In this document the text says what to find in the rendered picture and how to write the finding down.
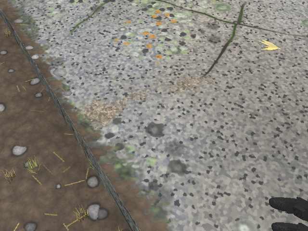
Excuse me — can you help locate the robot right hand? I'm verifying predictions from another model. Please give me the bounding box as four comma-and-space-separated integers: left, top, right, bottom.
269, 197, 308, 231

